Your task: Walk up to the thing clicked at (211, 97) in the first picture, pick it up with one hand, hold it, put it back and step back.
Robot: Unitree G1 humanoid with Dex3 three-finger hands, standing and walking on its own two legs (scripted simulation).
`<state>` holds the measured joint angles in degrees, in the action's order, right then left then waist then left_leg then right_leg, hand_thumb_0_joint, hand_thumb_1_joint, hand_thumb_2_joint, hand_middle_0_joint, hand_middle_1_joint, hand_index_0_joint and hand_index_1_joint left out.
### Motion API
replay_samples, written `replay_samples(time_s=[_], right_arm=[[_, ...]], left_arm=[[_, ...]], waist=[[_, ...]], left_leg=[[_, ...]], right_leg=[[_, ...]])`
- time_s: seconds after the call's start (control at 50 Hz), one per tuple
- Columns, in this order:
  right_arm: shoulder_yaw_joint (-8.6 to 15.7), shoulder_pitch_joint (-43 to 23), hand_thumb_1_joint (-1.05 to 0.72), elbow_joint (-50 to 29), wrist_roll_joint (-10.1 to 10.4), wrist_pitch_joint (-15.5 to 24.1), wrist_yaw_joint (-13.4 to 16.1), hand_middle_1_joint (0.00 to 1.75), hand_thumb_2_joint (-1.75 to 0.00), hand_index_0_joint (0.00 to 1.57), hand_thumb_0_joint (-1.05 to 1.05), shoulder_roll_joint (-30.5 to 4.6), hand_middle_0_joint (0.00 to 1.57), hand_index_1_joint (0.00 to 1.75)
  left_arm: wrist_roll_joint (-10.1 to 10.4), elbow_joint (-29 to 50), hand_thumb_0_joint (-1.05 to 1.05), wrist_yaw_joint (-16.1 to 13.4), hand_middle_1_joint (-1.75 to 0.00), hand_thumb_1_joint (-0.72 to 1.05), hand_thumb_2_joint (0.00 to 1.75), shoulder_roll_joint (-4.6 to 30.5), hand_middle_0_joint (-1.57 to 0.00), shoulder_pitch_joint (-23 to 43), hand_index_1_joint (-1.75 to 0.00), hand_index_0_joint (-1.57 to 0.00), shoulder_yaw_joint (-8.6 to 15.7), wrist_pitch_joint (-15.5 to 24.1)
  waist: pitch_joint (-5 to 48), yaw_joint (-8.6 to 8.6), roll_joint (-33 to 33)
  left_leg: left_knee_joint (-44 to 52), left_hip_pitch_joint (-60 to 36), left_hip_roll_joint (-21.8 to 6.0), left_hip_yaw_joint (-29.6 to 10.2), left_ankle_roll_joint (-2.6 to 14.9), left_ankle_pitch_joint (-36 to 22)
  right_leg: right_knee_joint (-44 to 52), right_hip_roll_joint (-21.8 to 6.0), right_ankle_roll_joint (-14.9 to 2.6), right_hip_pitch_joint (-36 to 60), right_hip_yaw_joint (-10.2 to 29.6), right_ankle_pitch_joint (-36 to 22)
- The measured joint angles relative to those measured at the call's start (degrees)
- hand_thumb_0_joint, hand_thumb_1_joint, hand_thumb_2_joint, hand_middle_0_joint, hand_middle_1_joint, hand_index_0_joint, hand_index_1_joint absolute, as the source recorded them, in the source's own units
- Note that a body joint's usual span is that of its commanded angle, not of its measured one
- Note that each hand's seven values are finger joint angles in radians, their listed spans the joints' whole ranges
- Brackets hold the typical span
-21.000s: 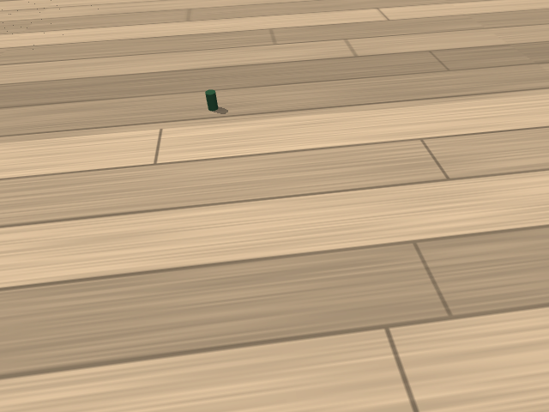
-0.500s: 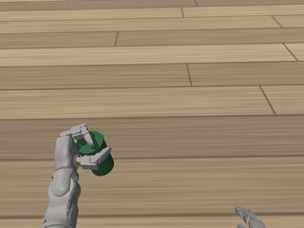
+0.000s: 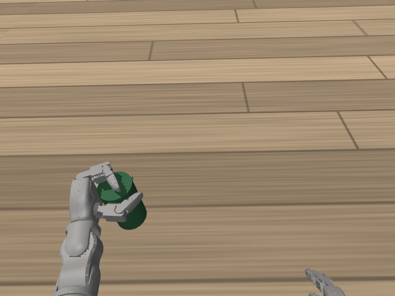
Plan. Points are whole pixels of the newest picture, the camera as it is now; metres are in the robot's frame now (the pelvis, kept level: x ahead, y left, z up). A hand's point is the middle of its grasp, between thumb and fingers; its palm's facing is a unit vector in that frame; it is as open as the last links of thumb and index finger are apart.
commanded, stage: hold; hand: left
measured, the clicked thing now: (124, 201) +0.33 +0.17 +0.00
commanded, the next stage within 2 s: crouch in 0.54 s
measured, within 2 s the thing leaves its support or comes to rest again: neither
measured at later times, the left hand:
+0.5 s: hand (116, 189) +0.33 +0.17 +0.06, palm faces +0.14 -0.99 -0.03, open 6.0 cm
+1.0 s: hand (123, 204) +0.33 +0.18 -0.01, palm faces +0.18 -0.98 -0.01, open 6.2 cm
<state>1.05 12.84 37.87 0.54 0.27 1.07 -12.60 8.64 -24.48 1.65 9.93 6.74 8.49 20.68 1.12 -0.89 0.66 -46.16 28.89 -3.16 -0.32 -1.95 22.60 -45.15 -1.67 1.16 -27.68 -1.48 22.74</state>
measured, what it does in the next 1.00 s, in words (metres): stands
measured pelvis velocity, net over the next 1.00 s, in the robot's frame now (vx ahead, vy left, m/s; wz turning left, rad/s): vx -0.02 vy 0.00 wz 0.00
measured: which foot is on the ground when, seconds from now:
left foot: down 0.00-1.00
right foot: down 0.00-1.00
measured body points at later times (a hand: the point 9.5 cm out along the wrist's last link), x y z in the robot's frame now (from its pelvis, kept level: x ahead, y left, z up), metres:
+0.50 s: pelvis -0.01 +0.00 +0.00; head +0.03 +0.00 +0.45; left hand +0.31 +0.23 +0.06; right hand +0.13 -0.25 -0.11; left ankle +0.01 +0.14 -0.71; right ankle +0.00 -0.13 -0.71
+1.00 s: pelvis -0.02 +0.00 -0.03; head +0.06 +0.02 +0.42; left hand +0.31 +0.23 -0.01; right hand +0.12 -0.25 -0.13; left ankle +0.01 +0.14 -0.71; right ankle +0.00 -0.13 -0.71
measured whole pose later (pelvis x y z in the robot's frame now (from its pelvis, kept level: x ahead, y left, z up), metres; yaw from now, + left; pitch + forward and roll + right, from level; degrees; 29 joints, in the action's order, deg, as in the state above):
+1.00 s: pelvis -0.02 +0.00 -0.03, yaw +0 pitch +11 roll -1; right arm 1.9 10.7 37.7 -1.2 1.8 -0.7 -12.7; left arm 6.7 -36.8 0.3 9.8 13.1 11.3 28.8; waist 2.3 -2.0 -0.8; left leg -55.7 42.2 -3.0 -1.0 -1.8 24.7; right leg -54.6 -1.9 1.2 -40.8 -1.6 24.9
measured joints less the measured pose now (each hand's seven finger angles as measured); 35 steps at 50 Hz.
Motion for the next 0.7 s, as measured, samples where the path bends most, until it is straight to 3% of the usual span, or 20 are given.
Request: replay_samples(time_s=[0.38, 0.56, 0.7], right_arm=[[0.0, -0.2, -0.91, -0.2, -0.1, -0.2, 0.0, 0.3, -0.9, 0.2, 0.01, -0.1, 0.2, 0.3], [-0.2, -0.3, -0.91, 0.0, 0.0, -0.1, 0.1, 0.3, -0.9, 0.2, 0.01, 0.1, 0.2, 0.3], [0.0, 0.0, -0.91, -0.1, 0.0, 0.0, 0.2, 0.3, -0.9, 0.2, 0.01, -0.1, 0.2, 0.3]], left_arm=[[-0.2, -1.0, 0.02, -0.1, -1.05, -0.21, 0.97, 0.1, -0.72, 1.1, -1.38, -1.3, -0.4, 0.0], [-0.2, -1.4, 0.02, -0.4, -1.05, -0.21, 0.97, 0.6, -0.72, 2.0, -1.39, -1.3, 0.7, 0.2], [-0.1, -0.5, 0.02, -0.1, -1.05, -0.21, 0.97, 0.6, -0.72, 0.5, -1.38, -1.3, -0.1, 0.0]], waist=[[0.2, -0.04, 0.1], [-0.2, -0.19, -0.1], [0.0, -0.07, 0.1]], left_leg=[[-0.1, 0.0, 0.0, -0.1, -0.01, -0.2], [-0.1, 0.5, 0.1, -0.2, -0.02, -0.6], [0.1, 0.5, 0.0, -0.1, 0.03, -0.5]], right_leg=[[0.0, 0.0, -0.03, 0.0, 0.0, -0.2], [-0.2, 0.0, -0.07, -0.5, -0.1, -0.4], [0.1, 0.0, 0.0, -0.4, -0.1, -0.5]])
